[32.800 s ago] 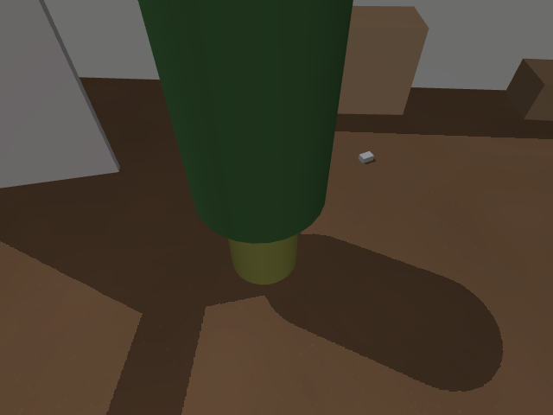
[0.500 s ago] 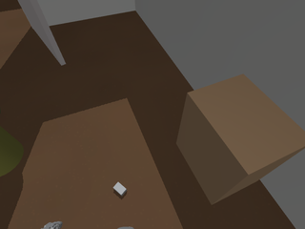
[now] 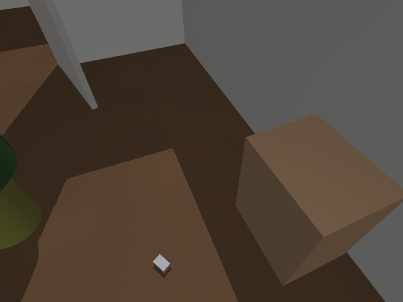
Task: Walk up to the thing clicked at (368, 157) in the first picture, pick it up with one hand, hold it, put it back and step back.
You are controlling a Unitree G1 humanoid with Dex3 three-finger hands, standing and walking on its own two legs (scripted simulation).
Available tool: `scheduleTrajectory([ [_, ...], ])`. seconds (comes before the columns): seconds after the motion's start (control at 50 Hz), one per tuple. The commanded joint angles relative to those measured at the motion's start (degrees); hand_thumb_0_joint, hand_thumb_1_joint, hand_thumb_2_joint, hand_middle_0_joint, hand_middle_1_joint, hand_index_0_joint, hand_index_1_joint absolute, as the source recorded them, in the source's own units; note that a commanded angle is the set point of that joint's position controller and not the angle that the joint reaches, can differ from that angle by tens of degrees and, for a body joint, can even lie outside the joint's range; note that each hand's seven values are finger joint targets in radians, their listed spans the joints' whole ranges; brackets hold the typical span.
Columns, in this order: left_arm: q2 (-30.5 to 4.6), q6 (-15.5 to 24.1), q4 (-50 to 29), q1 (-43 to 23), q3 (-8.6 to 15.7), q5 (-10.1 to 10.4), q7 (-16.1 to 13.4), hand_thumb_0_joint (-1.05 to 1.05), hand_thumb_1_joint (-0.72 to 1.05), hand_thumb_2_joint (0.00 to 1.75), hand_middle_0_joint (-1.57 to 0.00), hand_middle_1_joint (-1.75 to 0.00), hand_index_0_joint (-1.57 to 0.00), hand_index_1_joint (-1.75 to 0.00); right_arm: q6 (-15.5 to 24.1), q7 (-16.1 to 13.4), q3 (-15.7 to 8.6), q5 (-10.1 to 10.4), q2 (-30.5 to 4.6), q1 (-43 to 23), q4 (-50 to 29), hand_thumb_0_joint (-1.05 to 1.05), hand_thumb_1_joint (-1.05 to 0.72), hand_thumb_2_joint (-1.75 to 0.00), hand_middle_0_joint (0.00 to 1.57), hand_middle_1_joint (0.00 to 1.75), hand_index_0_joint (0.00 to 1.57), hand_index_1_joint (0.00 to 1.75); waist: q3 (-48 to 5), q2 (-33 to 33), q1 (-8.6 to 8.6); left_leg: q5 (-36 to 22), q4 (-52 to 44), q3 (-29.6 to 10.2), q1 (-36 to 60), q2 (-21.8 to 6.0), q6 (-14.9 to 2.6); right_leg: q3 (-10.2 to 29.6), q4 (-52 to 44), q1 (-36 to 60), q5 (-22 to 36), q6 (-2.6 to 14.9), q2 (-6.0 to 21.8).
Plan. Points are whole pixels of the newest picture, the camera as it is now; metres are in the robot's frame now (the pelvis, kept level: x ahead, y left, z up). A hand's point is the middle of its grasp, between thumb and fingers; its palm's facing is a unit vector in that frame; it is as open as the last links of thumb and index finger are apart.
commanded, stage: walk up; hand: left
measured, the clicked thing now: (162, 263) +0.45 +0.25 -0.76
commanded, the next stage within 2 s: stand in 0.90 s
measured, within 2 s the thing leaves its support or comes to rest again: neither
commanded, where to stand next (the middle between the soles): +0.06 +0.01 m, yaw -1 degrees
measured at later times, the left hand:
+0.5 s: hand out of the picture +0.09 +0.25 -0.15, palm faces +0.00 -0.94 -0.34, open 7.4 cm
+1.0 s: hand out of the picture +0.10 +0.26 -0.15, palm faces -0.02 -0.94 -0.35, open 7.4 cm
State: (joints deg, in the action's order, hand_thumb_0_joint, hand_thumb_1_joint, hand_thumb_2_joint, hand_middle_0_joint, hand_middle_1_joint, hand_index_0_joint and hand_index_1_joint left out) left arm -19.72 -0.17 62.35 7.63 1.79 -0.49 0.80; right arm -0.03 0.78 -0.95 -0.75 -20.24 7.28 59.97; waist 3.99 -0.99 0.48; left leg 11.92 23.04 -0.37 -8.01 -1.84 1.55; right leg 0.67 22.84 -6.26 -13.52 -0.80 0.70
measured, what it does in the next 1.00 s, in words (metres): stands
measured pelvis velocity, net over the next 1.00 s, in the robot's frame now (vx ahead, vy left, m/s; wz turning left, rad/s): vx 0.01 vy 0.00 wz -0.02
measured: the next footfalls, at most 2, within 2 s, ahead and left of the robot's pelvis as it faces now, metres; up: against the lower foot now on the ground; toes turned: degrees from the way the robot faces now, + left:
none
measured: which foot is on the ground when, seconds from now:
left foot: down 0.00-1.00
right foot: down 0.00-1.00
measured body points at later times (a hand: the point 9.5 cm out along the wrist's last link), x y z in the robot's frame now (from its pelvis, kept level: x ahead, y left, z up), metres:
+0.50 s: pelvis +0.01 +0.00 +0.00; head +0.02 +0.00 +0.45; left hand +0.09 +0.30 -0.13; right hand +0.08 -0.31 -0.13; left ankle +0.01 +0.14 -0.74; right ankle -0.01 -0.13 -0.74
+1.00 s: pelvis +0.01 +0.00 +0.00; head +0.02 +0.00 +0.45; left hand +0.10 +0.30 -0.13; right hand +0.08 -0.30 -0.13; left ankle +0.01 +0.14 -0.74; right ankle -0.01 -0.13 -0.74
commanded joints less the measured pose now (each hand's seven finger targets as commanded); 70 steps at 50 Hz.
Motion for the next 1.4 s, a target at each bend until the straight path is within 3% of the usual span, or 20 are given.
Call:
scheduleTrajectory([
  [0.0, -12.98, 1.89, -3.23, -3.98, 2.31, -0.08, -0.62, 0.00, 0.90, 0.90, -0.20, -0.30, -0.20, -0.30, 1.85, -0.68, -2.39, -0.18, -11.46, -2.03, -2.01, 0.00, -0.90, -0.90, 0.20, 0.30, 0.20, 0.30, -3.14, 3.49, -0.51, -3.28, -5.04, -3.93, 2.48, -3.81, -2.69, 6.27, -8.26, -2.83, 3.46, 2.88, 6.15],
  [0.1, -12.93, 2.05, -2.41, -4.22, 2.12, -0.05, -0.77, 0.00, 0.90, 0.90, -0.20, -0.30, -0.20, -0.30, 1.90, -0.78, -2.20, -0.01, -11.65, -2.36, -1.20, 0.00, -0.90, -0.90, 0.20, 0.30, 0.20, 0.30, -4.35, 2.47, -0.50, -6.28, -5.76, -3.67, 2.85, -4.36, -2.66, 5.45, -7.75, -0.57, 8.45, 2.53, 5.96],
  [0.46, -12.95, 1.97, -1.22, -3.81, 1.74, 0.07, -1.17, 0.00, 0.90, 0.90, -0.20, -0.30, -0.20, -0.30, 1.72, -1.11, -2.39, 0.22, -11.78, -2.61, -0.60, 0.00, -0.90, -0.90, 0.20, 0.30, 0.20, 0.30, -6.22, 0.77, -0.50, -11.72, -5.65, -3.08, 4.32, -5.26, -3.03, 4.49, -6.38, 1.67, 14.44, 2.20, 5.73],
  [0.84, -12.73, 1.79, -1.28, -4.53, 1.36, 0.01, -1.28, 0.00, 0.90, 0.90, -0.20, -0.30, -0.20, -0.30, 1.63, -1.13, -2.39, 0.19, -11.71, -3.35, -0.17, 0.00, -0.90, -0.90, 0.20, 0.30, 0.20, 0.30, -4.74, 0.95, -0.57, -10.96, -6.86, -2.89, 4.12, -5.03, -2.95, 4.72, -6.46, 0.80, 13.84, 1.87, 5.33],
  [0.9, -12.46, 1.71, -1.22, -3.69, 1.05, 0.05, -1.31, 0.00, 0.90, 0.90, -0.20, -0.30, -0.20, -0.30, 1.60, -1.26, -2.09, 0.17, -12.04, -3.38, 0.43, 0.00, -0.90, -0.90, 0.20, 0.30, 0.20, 0.30, -3.85, 0.20, -0.38, -9.39, -7.54, -3.54, 3.31, -5.68, -2.56, 4.92, -7.57, -0.17, 10.31, 1.72, 6.07],
  [1.0, -12.84, 2.05, -1.77, -3.39, 0.88, -0.14, -1.34, 0.00, 0.90, 0.90, -0.20, -0.30, -0.20, -0.30, 1.76, -1.20, -2.02, 0.27, -12.17, -3.06, 0.63, 0.00, -0.90, -0.90, 0.20, 0.30, 0.20, 0.30, -6.60, 0.76, -0.73, -12.47, -6.49, -3.32, 5.24, -6.04, -2.67, 4.96, -7.03, 0.73, 13.72, 1.81, 6.61],
  [1.18, -12.95, 2.21, -1.82, -2.73, 0.52, -0.07, -1.51, 0.00, 0.90, 0.90, -0.20, -0.30, -0.20, -0.30, 1.63, -1.10, -1.73, 0.26, -12.19, -3.30, 1.13, 0.00, -0.90, -0.90, 0.20, 0.30, 0.20, 0.30, -6.76, 0.86, -0.68, -13.25, -6.37, -3.42, 5.16, -5.98, -2.57, 4.57, -7.19, 0.79, 14.89, 1.72, 6.67],
  [1.28, -13.25, 2.07, -1.61, -2.56, 0.59, -0.11, -1.53, 0.00, 0.90, 0.90, -0.20, -0.30, -0.20, -0.30, 1.53, -1.10, -1.64, 0.20, -11.99, -3.03, 1.18, 0.00, -0.90, -0.90, 0.20, 0.30, 0.20, 0.30, -5.84, 0.75, -0.78, -10.82, -6.75, -3.39, 3.92, -5.74, -2.68, 4.57, -7.39, 0.64, 12.61, 1.84, 6.63],
  [1.38, -13.06, 2.16, -1.57, -2.02, 0.45, 0.00, -1.44, 0.00, 0.90, 0.90, -0.20, -0.30, -0.20, -0.30, 1.67, -1.07, -1.61, 0.39, -12.09, -3.38, 1.13, 0.00, -0.90, -0.90, 0.20, 0.30, 0.20, 0.30, -4.98, 1.03, -0.58, -12.49, -6.71, -3.83, 4.78, -5.95, -2.44, 4.38, -7.31, -0.43, 12.75, 1.89, 6.44],
])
